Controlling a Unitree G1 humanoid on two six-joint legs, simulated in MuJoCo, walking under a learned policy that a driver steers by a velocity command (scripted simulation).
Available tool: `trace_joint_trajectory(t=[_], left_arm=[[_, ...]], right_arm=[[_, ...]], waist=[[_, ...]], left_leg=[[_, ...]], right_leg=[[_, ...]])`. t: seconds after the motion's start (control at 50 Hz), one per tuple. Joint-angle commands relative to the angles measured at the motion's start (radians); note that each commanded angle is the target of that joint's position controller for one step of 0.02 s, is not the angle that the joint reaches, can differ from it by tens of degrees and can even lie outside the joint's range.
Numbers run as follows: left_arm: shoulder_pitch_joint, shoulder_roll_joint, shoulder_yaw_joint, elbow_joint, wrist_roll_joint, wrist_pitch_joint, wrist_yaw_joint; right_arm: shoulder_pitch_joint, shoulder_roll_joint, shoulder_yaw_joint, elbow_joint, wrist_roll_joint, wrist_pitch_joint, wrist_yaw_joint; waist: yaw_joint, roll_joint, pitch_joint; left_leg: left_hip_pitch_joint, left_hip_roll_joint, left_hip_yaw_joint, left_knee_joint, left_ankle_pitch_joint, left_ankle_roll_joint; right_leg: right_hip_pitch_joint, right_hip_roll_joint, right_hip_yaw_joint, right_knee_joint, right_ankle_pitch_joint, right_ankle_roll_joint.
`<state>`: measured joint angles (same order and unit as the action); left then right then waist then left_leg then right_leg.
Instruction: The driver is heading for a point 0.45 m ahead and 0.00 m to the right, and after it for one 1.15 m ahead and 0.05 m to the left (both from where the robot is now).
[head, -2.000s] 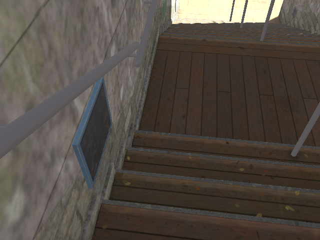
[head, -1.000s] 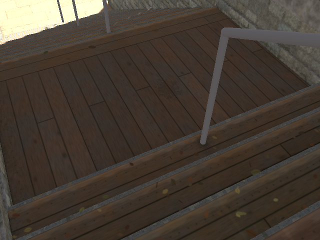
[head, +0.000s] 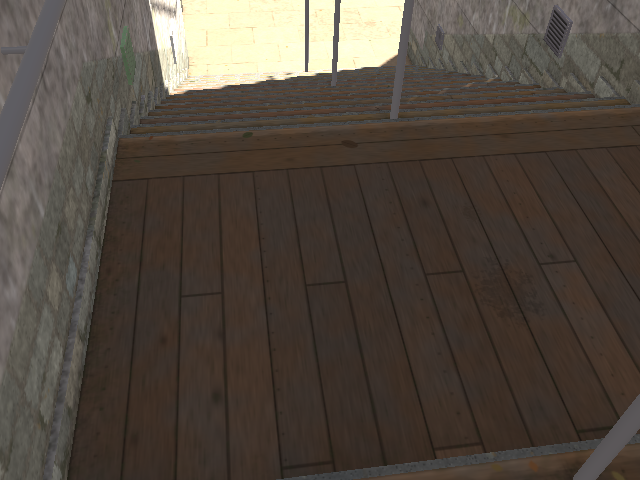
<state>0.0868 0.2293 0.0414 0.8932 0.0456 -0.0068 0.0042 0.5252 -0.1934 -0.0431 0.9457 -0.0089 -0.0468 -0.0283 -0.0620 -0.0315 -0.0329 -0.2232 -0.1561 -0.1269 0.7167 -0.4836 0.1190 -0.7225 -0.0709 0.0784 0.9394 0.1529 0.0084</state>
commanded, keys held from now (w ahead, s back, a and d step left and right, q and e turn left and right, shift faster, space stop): w+q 0.28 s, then w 0.72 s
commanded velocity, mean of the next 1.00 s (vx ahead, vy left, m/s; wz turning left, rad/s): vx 0.50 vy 0.00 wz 0.30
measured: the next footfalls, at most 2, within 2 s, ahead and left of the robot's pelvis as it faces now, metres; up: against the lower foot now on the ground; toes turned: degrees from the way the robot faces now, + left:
right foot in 0.20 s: +0.28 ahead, -0.15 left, -0.16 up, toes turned +9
left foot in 0.82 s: +0.55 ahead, +0.10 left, -0.31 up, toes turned +17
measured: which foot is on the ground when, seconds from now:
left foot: down 0.00-0.22, up 0.24-0.80, down 0.82-1.00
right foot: up 0.00-0.18, down 0.20-0.82, up 0.84-1.00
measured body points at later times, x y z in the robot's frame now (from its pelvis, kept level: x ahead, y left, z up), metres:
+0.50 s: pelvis +0.26 -0.08 -0.15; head +0.27 -0.10 +0.30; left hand +0.11 +0.14 -0.27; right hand +0.43 -0.30 -0.29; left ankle +0.36 +0.11 -0.77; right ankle +0.24 -0.16 -0.87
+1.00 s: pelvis +0.53 +0.03 -0.29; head +0.55 +0.05 +0.16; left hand +0.45 +0.26 -0.45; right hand +0.62 -0.19 -0.44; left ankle +0.51 +0.09 -1.02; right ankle +0.56 -0.12 -0.90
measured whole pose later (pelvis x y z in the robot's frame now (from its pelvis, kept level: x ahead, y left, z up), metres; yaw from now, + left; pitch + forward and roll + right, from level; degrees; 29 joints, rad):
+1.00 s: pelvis +0.53 +0.03 -0.29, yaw +15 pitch +0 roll +0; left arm 0.35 0.19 0.04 1.01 0.05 -0.02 0.01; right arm 0.30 -0.18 -0.04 1.02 -0.01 -0.06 0.00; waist 0.06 -0.02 0.06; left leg -0.23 -0.06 0.07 0.53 -0.30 0.09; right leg -0.62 -0.06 0.02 1.36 -0.36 -0.04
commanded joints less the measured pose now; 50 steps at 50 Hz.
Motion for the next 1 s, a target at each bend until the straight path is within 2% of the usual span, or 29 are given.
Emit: trace_joint_trajectory(t=[0.02, 0.04, 0.08, 0.1, 0.14, 0.16, 0.2, 0.22, 0.24, 0.26, 0.28, 0.3, 0.32, 0.34, 0.38, 0.42, 0.46, 0.5, 0.6, 0.68, 0.74, 0.8, 0.82, 0.84, 0.86, 0.88, 0.9, 0.94, 1.0], left_arm=[[-0.172, 0.074, 0.018, -0.113, 0.001, -0.033, -0.022], [-0.137, 0.053, 0.018, -0.114, 0.003, -0.033, -0.025], [-0.130, 0.024, 0.009, -0.141, -0.004, -0.033, -0.031], [-0.124, 0.011, 0.003, -0.156, -0.024, -0.040, -0.033], [-0.096, 0.046, 0.013, -0.163, -0.051, -0.058, -0.019], [0.016, 0.058, 0.017, -0.137, -0.049, -0.066, -0.004], [0.289, 0.106, 0.046, -0.048, -0.026, -0.067, 0.005], [0.399, 0.152, 0.054, -0.029, -0.012, -0.062, -0.003], [0.455, 0.165, 0.050, -0.042, -0.011, -0.049, -0.020], [0.471, 0.170, 0.053, -0.059, -0.037, -0.047, -0.030], [0.416, 0.219, 0.074, -0.054, -0.047, -0.055, -0.017], [0.373, 0.115, 0.039, -0.074, -0.043, -0.060, -0.016], [0.372, 0.099, 0.028, -0.051, -0.030, -0.074, -0.013], [0.347, 0.067, 0.008, -0.027, -0.018, -0.087, -0.012], [0.306, 0.058, 0.000, -0.015, -0.022, -0.104, -0.011], [0.410, 0.089, 0.005, 0.037, -0.032, -0.103, -0.004], [0.434, 0.103, 0.013, 0.045, -0.042, -0.098, -0.007], [0.445, 0.071, 0.007, 0.058, -0.041, -0.103, -0.008], [0.510, 0.071, -0.001, 0.079, -0.022, -0.108, 0.018], [0.546, 0.069, -0.006, 0.108, 0.003, -0.087, 0.007], [0.593, 0.052, -0.009, 0.156, 0.002, -0.058, 0.024], [0.615, 0.064, -0.015, 0.192, 0.006, -0.030, 0.042], [0.620, 0.067, -0.012, 0.199, -0.007, -0.028, 0.040], [0.698, 0.016, -0.004, 0.195, -0.046, -0.039, 0.041], [0.673, 0.074, -0.001, 0.151, -0.086, -0.055, 0.052], [0.513, 0.102, 0.002, 0.087, -0.073, -0.056, 0.051], [0.366, 0.103, 0.011, 0.066, -0.031, -0.055, 0.040], [0.314, 0.111, 0.026, 0.068, 0.019, -0.033, 0.013], [0.300, -0.013, 0.009, 0.070, 0.026, -0.001, -0.022]], right_arm=[[0.000, -0.114, -0.025, -0.079, -0.005, -0.022, -0.011], [-0.039, -0.104, -0.019, -0.097, 0.006, -0.022, -0.003], [-0.055, -0.121, -0.019, -0.109, -0.005, -0.018, 0.004], [-0.029, -0.129, -0.022, -0.101, -0.019, -0.002, -0.001], [-0.005, -0.134, -0.020, -0.095, -0.032, 0.019, -0.026], [-0.012, -0.132, -0.019, -0.081, -0.047, 0.032, -0.039], [0.021, -0.167, -0.029, -0.065, -0.029, 0.042, -0.021], [0.079, -0.115, -0.029, -0.062, -0.009, 0.031, 0.002], [0.160, -0.093, -0.022, -0.085, 0.027, 0.027, -0.005], [0.112, -0.112, -0.014, -0.120, 0.021, 0.023, -0.014], [-0.060, -0.112, -0.009, -0.168, -0.015, 0.028, -0.010], [-0.248, -0.175, -0.025, -0.192, -0.048, 0.037, -0.001], [-0.272, -0.163, -0.030, -0.191, -0.047, 0.048, 0.007], [-0.264, -0.143, -0.031, -0.170, -0.039, 0.056, 0.007], [-0.200, -0.090, -0.022, -0.121, -0.024, 0.066, 0.030], [-0.166, -0.067, -0.023, -0.059, -0.047, 0.075, 0.041], [-0.168, -0.081, -0.028, -0.036, -0.036, 0.081, 0.039], [-0.337, -0.113, -0.040, -0.071, -0.031, 0.072, 0.051], [-0.599, -0.057, -0.013, -0.115, -0.038, 0.021, 0.086], [-0.682, -0.053, -0.005, -0.161, -0.009, 0.015, 0.091], [-0.665, -0.054, 0.002, -0.156, -0.013, -0.001, 0.074], [-0.301, -0.088, -0.017, -0.010, -0.024, -0.008, 0.039], [-0.143, -0.134, -0.031, 0.039, -0.043, -0.007, 0.043], [-0.020, -0.192, -0.038, 0.054, -0.054, -0.006, 0.054], [0.081, -0.210, -0.050, 0.053, -0.016, 0.006, 0.065], [0.044, -0.230, -0.058, 0.040, 0.002, 0.012, 0.054], [-0.062, -0.161, -0.044, 0.016, -0.022, 0.011, 0.040], [-0.190, -0.100, -0.013, 0.009, -0.014, -0.011, 0.024], [-0.171, -0.145, -0.023, 0.054, 0.017, -0.052, 0.011]], waist=[[-0.018, 0.066, 0.121], [-0.007, 0.071, 0.102], [-0.032, 0.104, 0.107], [-0.051, 0.132, 0.107], [-0.065, 0.153, 0.146], [-0.023, 0.135, 0.132], [0.090, -0.004, 0.010], [0.094, -0.137, -0.099], [0.079, -0.185, -0.229], [0.101, -0.175, -0.242], [0.129, -0.272, -0.158], [0.154, -0.086, 0.017], [0.125, -0.102, 0.102], [0.063, -0.025, 0.183], [-0.026, -0.056, 0.191], [-0.004, -0.118, 0.104], [-0.021, -0.092, 0.062], [0.015, -0.042, 0.114], [0.127, 0.008, 0.145], [0.223, -0.051, 0.216], [0.260, -0.048, 0.234], [0.114, 0.090, 0.097], [0.045, 0.143, 0.009], [0.046, 0.272, -0.186], [-0.049, 0.221, -0.363], [-0.070, 0.200, -0.335], [-0.041, 0.090, -0.114], [0.066, 0.014, 0.090], [0.125, 0.090, 0.124]], left_leg=[[-0.063, 0.183, -0.326, -0.079, 0.135, 0.168], [-0.164, 0.152, -0.291, -0.059, 0.150, 0.140], [-0.209, 0.128, -0.288, -0.008, 0.182, 0.116], [-0.180, 0.136, -0.303, 0.012, 0.222, 0.107], [-0.048, 0.144, -0.363, 0.094, 0.248, 0.108], [-0.052, 0.104, -0.322, 0.270, 0.270, 0.096], [-0.162, 0.052, -0.192, 0.664, 0.173, 0.081], [-0.442, -0.022, -0.113, 1.026, -0.359, 0.049], [-0.664, 0.010, -0.031, 1.335, -0.455, 0.027], [-0.817, 0.077, 0.016, 1.361, -0.291, 0.019], [-0.932, 0.092, 0.071, 1.352, -0.123, -0.009], [-0.921, 0.123, 0.057, 1.302, -0.026, -0.015], [-0.874, 0.138, 0.024, 1.230, 0.003, -0.015], [-0.825, 0.155, -0.058, 0.995, 0.161, -0.022], [-0.592, 0.139, -0.060, 0.623, 0.354, -0.060], [-0.507, 0.113, -0.033, 0.544, 0.436, -0.070], [-0.574, 0.118, -0.049, 0.533, 0.549, -0.045], [-0.669, 0.139, -0.084, 0.335, 0.683, -0.037], [-0.458, 0.134, 0.051, -0.007, 1.026, -0.050], [-0.408, 0.173, 0.131, -0.227, 0.923, -0.065], [-0.297, 0.215, 0.138, -0.398, 0.826, -0.057], [0.074, 0.195, 0.205, -0.527, 0.811, -0.029], [0.368, 0.244, 0.160, -0.459, 0.881, -0.018], [0.772, 0.444, 0.005, 0.001, 1.392, 0.065], [0.969, 0.585, -0.165, 0.090, 1.385, 0.202], [0.885, 0.651, -0.312, -0.138, 0.824, 0.298], [0.625, 0.573, -0.260, -0.310, 0.421, 0.258], [0.188, 0.504, -0.199, -0.343, 0.580, 0.205], [-0.089, 0.379, -0.062, -0.424, 0.745, 0.166]], right_leg=[[-0.017, 0.031, -0.002, -0.250, 0.245, -0.001], [0.133, 0.064, -0.028, -0.272, 0.288, -0.006], [0.260, 0.087, -0.034, -0.370, 0.216, -0.005], [0.306, 0.077, -0.017, -0.434, 0.181, 0.000], [0.294, 0.014, 0.060, -0.595, 0.147, -0.006], [0.392, 0.006, 0.048, -0.687, 0.240, -0.016], [0.743, -0.001, -0.029, -0.670, 0.211, -0.013], [1.048, -0.118, 0.080, -0.399, 0.402, -0.045], [1.231, -0.281, 0.190, -0.147, 0.432, -0.075], [1.185, -0.353, 0.319, -0.268, 0.099, -0.104], [1.012, -0.427, 0.533, -0.520, -0.553, -0.237], [0.792, -0.345, 0.465, -0.614, -0.635, -0.228], [0.620, -0.336, 0.441, -0.590, -0.477, -0.239], [0.467, -0.248, 0.303, -0.537, -0.296, -0.179], [0.215, -0.160, 0.139, -0.577, -0.220, -0.139], [0.289, -0.176, 0.145, -0.575, -0.031, -0.193], [0.414, -0.181, 0.136, -0.530, -0.016, -0.193], [0.521, -0.121, 0.105, -0.504, -0.234, -0.165], [0.436, -0.091, 0.061, -0.426, -0.477, -0.167], [0.532, -0.076, 0.059, -0.308, -0.372, -0.193], [0.607, -0.074, 0.061, -0.202, -0.161, -0.203], [0.594, -0.037, -0.006, 0.255, -0.017, -0.211], [0.381, 0.017, -0.051, 0.529, -0.362, -0.195], [0.033, 0.100, -0.082, 0.943, -1.094, -0.137], [-0.192, 0.093, -0.011, 1.098, -1.096, -0.122], [-0.366, 0.071, -0.056, 1.076, -0.948, -0.101], [-0.388, 0.022, -0.053, 0.874, -0.780, -0.094], [-0.172, -0.035, 0.022, 0.500, -0.527, -0.065], [0.110, -0.025, -0.047, 0.139, -0.326, -0.003]])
